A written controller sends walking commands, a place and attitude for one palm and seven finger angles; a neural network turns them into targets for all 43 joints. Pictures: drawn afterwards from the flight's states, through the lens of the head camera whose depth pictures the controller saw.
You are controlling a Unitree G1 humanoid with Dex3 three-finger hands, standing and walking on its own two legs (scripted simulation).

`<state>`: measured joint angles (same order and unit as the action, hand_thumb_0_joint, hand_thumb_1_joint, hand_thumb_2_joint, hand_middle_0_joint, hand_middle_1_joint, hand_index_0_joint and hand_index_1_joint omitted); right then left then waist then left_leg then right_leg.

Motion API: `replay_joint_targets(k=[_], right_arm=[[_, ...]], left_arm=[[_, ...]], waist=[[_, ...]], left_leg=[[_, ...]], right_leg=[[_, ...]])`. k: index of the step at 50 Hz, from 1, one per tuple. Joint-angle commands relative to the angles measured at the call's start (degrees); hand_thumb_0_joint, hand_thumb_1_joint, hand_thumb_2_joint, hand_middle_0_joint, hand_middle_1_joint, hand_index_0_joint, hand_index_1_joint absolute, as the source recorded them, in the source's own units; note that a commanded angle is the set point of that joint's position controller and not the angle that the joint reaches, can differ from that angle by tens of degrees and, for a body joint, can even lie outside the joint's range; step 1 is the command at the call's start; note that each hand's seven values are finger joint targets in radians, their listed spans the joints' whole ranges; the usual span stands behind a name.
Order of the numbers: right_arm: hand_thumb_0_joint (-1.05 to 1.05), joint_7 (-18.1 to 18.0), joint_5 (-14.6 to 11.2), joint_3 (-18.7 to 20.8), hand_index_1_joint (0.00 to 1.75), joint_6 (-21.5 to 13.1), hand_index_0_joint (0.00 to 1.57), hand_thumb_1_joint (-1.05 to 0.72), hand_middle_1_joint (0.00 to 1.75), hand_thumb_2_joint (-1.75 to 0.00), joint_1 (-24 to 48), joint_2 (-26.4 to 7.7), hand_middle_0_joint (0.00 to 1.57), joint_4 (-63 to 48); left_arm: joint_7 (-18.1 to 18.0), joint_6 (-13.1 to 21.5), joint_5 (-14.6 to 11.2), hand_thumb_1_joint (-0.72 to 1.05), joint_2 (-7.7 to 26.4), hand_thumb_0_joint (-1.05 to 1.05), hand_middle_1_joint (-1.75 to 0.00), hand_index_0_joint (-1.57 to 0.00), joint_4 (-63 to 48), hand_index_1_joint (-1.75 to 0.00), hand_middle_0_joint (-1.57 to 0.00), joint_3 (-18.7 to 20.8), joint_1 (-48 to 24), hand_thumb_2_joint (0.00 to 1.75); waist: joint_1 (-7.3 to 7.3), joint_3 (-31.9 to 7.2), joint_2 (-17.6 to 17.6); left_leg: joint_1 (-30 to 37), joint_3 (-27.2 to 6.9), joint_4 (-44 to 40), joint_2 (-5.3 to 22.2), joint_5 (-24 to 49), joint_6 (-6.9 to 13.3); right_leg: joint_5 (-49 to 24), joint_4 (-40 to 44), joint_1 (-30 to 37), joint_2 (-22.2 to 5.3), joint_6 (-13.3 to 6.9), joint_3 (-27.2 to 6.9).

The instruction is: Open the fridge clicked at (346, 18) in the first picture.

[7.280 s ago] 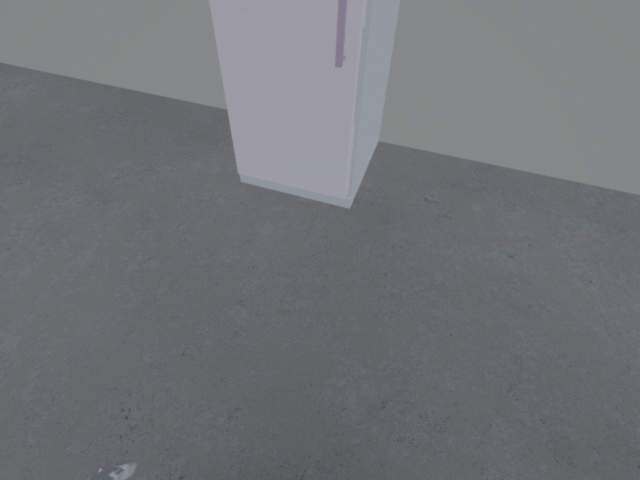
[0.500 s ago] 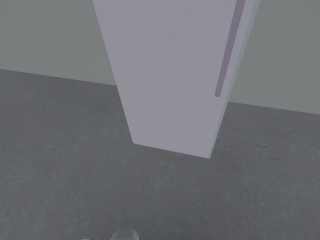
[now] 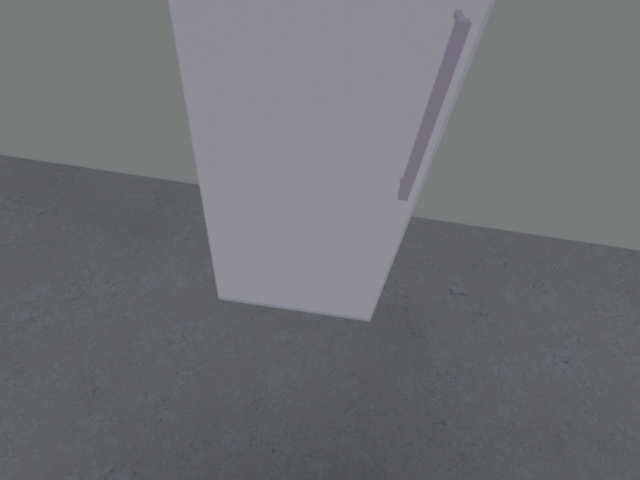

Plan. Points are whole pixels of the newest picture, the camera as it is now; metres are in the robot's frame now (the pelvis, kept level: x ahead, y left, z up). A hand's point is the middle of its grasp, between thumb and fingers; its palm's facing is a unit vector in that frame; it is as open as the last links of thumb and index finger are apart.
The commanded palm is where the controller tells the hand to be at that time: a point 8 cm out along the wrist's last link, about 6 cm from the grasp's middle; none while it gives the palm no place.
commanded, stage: take the last steps up to it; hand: right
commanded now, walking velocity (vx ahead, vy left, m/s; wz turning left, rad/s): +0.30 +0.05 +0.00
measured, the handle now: (426, 118) +0.72 -0.14 +0.10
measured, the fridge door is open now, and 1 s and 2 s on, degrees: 0 0 0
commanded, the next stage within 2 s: come to a stop and stand still in 0.80 s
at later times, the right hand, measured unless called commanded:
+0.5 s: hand out of the picture +0.06 -0.23 -0.18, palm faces +0.05 +0.99 -0.13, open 7.3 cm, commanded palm none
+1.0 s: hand (411, 379) +0.33 -0.15 -0.17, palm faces -0.01 +0.97 -0.23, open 7.1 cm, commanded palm none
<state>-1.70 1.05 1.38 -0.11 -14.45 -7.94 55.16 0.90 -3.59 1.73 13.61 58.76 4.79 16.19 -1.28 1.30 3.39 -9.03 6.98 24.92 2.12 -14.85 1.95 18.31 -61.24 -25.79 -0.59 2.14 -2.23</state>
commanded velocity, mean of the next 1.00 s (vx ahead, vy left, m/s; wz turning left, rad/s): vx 0.18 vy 0.04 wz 0.03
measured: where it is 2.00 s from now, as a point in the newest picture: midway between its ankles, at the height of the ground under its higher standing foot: outside the picture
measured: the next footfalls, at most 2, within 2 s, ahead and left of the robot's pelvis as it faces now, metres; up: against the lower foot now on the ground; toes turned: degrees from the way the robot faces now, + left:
right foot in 0.28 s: +0.07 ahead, -0.15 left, +0.00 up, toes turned -7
left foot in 0.76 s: +0.34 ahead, +0.12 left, +0.00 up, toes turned +10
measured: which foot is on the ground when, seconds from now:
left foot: down 0.00-0.28, up 0.30-0.74, down 0.76-1.00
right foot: up 0.00-0.26, down 0.28-0.78, up 0.80-1.00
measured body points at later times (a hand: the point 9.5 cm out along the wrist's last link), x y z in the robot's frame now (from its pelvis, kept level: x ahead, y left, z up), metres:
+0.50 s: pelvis +0.09 -0.05 +0.00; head +0.09 -0.08 +0.45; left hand +0.10 +0.19 -0.14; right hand +0.05 -0.28 -0.17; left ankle +0.11 +0.09 -0.67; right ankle +0.03 -0.15 -0.74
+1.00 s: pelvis +0.25 +0.03 -0.01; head +0.27 +0.05 +0.44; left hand +0.25 +0.26 -0.17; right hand +0.33 -0.20 -0.15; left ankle +0.30 +0.11 -0.74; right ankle +0.25 -0.11 -0.69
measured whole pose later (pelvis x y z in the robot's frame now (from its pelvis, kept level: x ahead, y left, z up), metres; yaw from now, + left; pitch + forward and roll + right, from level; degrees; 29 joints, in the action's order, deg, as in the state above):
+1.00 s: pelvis +0.25 +0.03 -0.01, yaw +1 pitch -1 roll +0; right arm -1.7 1.1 2.0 -2.2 -9.1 -8.9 59.7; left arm -1.0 0.3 1.0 9.5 61.5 2.7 15.3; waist -1.8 3.8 2.4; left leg -16.0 9.8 27.2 0.0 -10.3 4.4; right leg 21.3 -57.6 -25.6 -5.5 1.2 3.0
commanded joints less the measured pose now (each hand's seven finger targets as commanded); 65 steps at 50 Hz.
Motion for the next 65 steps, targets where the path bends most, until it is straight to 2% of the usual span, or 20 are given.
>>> replay_joint_targets(k=[1,8,12,13,14,15,18,22,33,36,37,38,39,43,47,54,57,59,61,65], right_arm=[[0.00,0.3,0.3,1.9,0.30,-2.7,0.20,-0.90,0.30,-0.90,-6.8,-8.5,0.20,0.4],[0.00,0.9,0.9,2.4,0.30,-2.7,0.20,-0.90,0.30,-0.90,-11.8,-10.5,0.20,5.2],[0.00,1.2,-0.2,2.1,0.30,-2.3,0.20,-0.90,0.30,-0.90,-8.9,-9.0,0.20,6.6],[0.00,1.5,-0.4,1.6,0.30,-2.2,0.20,-0.90,0.30,-0.90,-8.7,-6.5,0.20,6.3],[0.00,1.9,-0.4,0.9,0.30,-2.2,0.20,-0.90,0.30,-0.90,-8.0,-3.5,0.20,5.0],[0.00,1.9,0.3,1.1,0.30,-2.0,0.20,-0.90,0.30,-0.90,-4.4,-5.2,0.20,3.2],[0.00,2.7,0.9,1.9,0.30,-1.1,0.20,-0.90,0.30,-0.90,-2.4,-5.5,0.20,4.8],[0.00,3.2,0.7,2.1,0.30,-0.6,0.20,-0.90,0.30,-0.90,-5.7,-3.8,0.20,6.1],[0.00,3.3,-0.1,1.7,0.30,-0.7,0.20,-0.90,0.30,-0.90,9.1,-4.3,0.20,0.3],[0.00,2.8,0.0,2.6,0.30,-1.8,0.20,-0.90,0.30,-0.90,-3.4,-7.2,0.20,3.8],[0.00,2.4,0.4,3.5,0.30,-2.7,0.20,-0.90,0.30,-0.90,-11.1,-10.6,0.20,6.4],[0.00,1.7,0.7,5.0,0.30,-3.4,0.20,-0.90,0.30,-0.90,-16.4,-16.4,0.20,7.5],[0.00,1.5,-0.7,4.9,0.30,-3.2,0.20,-0.90,0.30,-0.90,-17.1,-18.3,0.20,7.6],[0.00,0.6,-0.5,2.4,0.30,-2.8,0.20,-0.90,0.30,-0.90,0.8,-10.0,0.20,3.1],[0.00,0.2,0.0,1.1,0.30,-3.3,0.20,-0.90,0.30,-0.90,3.9,-7.0,0.20,2.8],[0.00,-0.6,0.1,2.1,0.30,-1.3,0.20,-0.90,0.30,-0.90,0.9,-9.4,0.20,3.2],[0.00,-0.7,-0.3,2.5,0.30,-0.1,0.20,-0.90,0.30,-0.90,0.8,-9.6,0.20,3.1],[0.00,-0.8,-0.5,2.1,0.30,0.6,0.20,-0.90,0.30,-0.90,-0.6,-7.3,0.20,2.0],[0.00,-0.8,-0.5,1.6,0.30,1.4,0.20,-0.90,0.30,-0.90,-1.6,-6.1,0.20,2.0],[0.00,-0.7,-0.2,2.2,0.30,2.3,0.20,-0.90,0.30,-0.90,-2.5,-6.3,0.20,2.6]], left_arm=[[0.3,2.1,0.3,0.90,2.0,0.00,-0.30,-0.20,-3.6,-0.30,-0.20,0.2,-3.4,0.90],[0.2,4.1,-0.3,0.90,-0.5,0.00,-0.30,-0.20,-3.9,-0.30,-0.20,-1.4,-8.1,0.90],[-0.8,5.9,-0.7,0.90,0.0,0.00,-0.30,-0.20,0.1,-0.30,-0.20,-1.7,0.9,0.90],[-1.4,6.5,-0.6,0.90,3.6,0.00,-0.30,-0.20,1.8,-0.30,-0.20,-1.0,5.9,0.90],[-1.8,6.5,-0.1,0.90,9.2,0.00,-0.30,-0.20,3.1,-0.30,-0.20,0.4,11.4,0.90],[-2.1,5.8,-0.1,0.90,10.9,0.00,-0.30,-0.20,3.0,-0.30,-0.20,0.8,13.3,0.90],[-2.7,6.3,-0.2,0.90,4.3,0.00,-0.30,-0.20,1.7,-0.30,-0.20,-1.1,5.9,0.90],[-3.0,7.7,-0.6,0.90,1.8,0.00,-0.30,-0.20,1.3,-0.30,-0.20,-1.6,5.9,0.90],[-3.1,7.3,0.2,0.90,3.5,0.00,-0.30,-0.20,4.4,-0.30,-0.20,-1.0,11.2,0.90],[-2.9,7.0,-0.3,0.90,4.8,0.00,-0.30,-0.20,4.4,-0.30,-0.20,-0.7,8.9,0.90],[-2.4,7.1,-0.8,0.90,3.7,0.00,-0.30,-0.20,4.4,-0.30,-0.20,-0.9,9.2,0.90],[-2.0,7.1,-1.7,0.90,-0.9,0.00,-0.30,-0.20,3.7,-0.30,-0.20,-1.6,13.3,0.90],[-2.3,6.6,-2.0,0.90,0.0,0.00,-0.30,-0.20,2.4,-0.30,-0.20,-1.8,11.5,0.90],[-1.6,5.0,-0.6,0.90,-1.8,0.00,-0.30,-0.20,2.9,-0.30,-0.20,-1.5,7.0,0.90],[-1.8,3.5,-0.5,0.90,-4.9,0.00,-0.30,-0.20,4.5,-0.30,-0.20,-2.6,10.5,0.90],[-2.3,2.8,-1.3,0.90,-3.0,0.00,-0.30,-0.20,1.9,-0.30,-0.20,-2.5,3.2,0.90],[-2.4,2.7,-1.1,0.90,-0.6,0.00,-0.30,-0.20,1.1,-0.30,-0.20,-1.8,2.9,0.90],[-2.7,3.1,-0.7,0.90,3.0,0.00,-0.30,-0.20,-0.7,-0.30,-0.20,-1.4,0.6,0.90],[-3.1,3.2,-0.6,0.90,4.4,0.00,-0.30,-0.20,-1.8,-0.30,-0.20,-1.3,-2.7,0.90],[-3.6,3.1,-0.4,0.90,4.6,0.00,-0.30,-0.20,-3.4,-0.30,-0.20,-1.1,-6.7,0.90]], waist=[[3.28,3.9,-13.2],[4.85,3.6,-13.6],[-0.03,0.4,-8.3],[-2.40,-2.0,0.8],[-4.38,-2.8,14.1],[-5.29,0.3,10.4],[-2.03,10.2,5.7],[0.78,8.1,2.9],[-1.25,8.6,5.0],[5.11,0.3,1.1],[8.39,-5.1,-3.8],[9.06,-13.5,-20.2],[8.28,-15.6,-18.2],[1.79,-1.2,-8.0],[-1.81,-0.9,-7.2],[1.23,-3.3,-8.6],[0.55,-1.9,-8.1],[1.58,-1.4,1.6],[2.47,-1.1,11.1],[2.57,-2.2,5.8]], left_leg=[[2.6,-14.5,-16.2,13.2,-10.1,4.1],[4.0,-15.0,-14.5,14.1,-3.5,7.4],[-7.4,-8.2,-5.5,8.6,-5.2,3.4],[-15.1,-5.2,4.1,5.6,-6.3,1.0],[-25.2,1.2,18.4,0.7,-13.3,-1.6],[-29.2,-1.9,27.4,0.9,-17.4,-1.3],[-29.0,-5.6,36.0,5.2,-7.3,-1.4],[-27.2,-4.5,37.2,5.1,1.4,-3.1],[-21.9,0.0,14.3,2.7,3.1,-1.3],[-1.9,1.6,6.3,-0.9,7.0,0.6],[12.0,-3.0,4.4,2.6,10.5,1.9],[24.4,-24.5,0.3,19.2,19.2,7.7],[20.8,-30.9,-5.1,23.4,22.9,11.1],[-4.3,-17.0,-10.8,17.1,5.2,8.5],[-11.7,-7.8,-11.0,13.3,20.2,7.0],[-2.6,-9.8,-3.6,14.5,31.3,8.4],[-6.6,-9.0,1.1,12.8,25.6,5.1],[-9.7,-3.7,6.1,5.1,13.1,-0.3],[-7.3,-1.8,15.5,1.2,-8.0,-2.6],[-11.6,-7.6,30.3,0.3,-16.1,-2.6]], right_leg=[[-1.1,4.1,-7.0,-3.4,0.3,2.1],[5.8,22.3,0.3,-3.0,-1.0,7.1],[-4.1,38.7,22.5,-1.5,-1.4,10.0],[-0.9,41.9,32.4,-7.9,-3.1,1.9],[5.2,47.7,36.7,-21.5,-7.7,-15.5],[7.6,51.2,33.2,-26.1,-11.3,-20.3],[5.8,54.0,19.9,-20.8,-10.1,-10.8],[-13.0,52.8,20.3,-16.3,-9.0,-0.5],[-35.4,45.8,24.6,-16.8,-9.0,4.9],[-42.1,30.9,21.5,-14.9,-6.6,7.0],[-33.1,18.8,13.6,-11.8,-4.5,8.6],[5.6,-0.9,0.4,-2.3,-2.0,11.2],[17.6,-11.6,-1.3,-0.9,-3.0,4.0],[4.8,-12.3,-1.0,-7.6,-2.8,1.8],[2.3,2.9,6.1,-6.4,-0.6,3.9],[-0.4,23.8,8.9,-3.3,0.4,4.5],[-13.2,33.2,15.6,-4.2,-0.4,3.6],[-36.0,36.1,17.6,-13.3,-5.3,-3.6],[-40.7,42.3,13.5,-17.8,-10.5,-7.6],[-35.0,42.3,13.8,-18.1,-13.8,-6.6]])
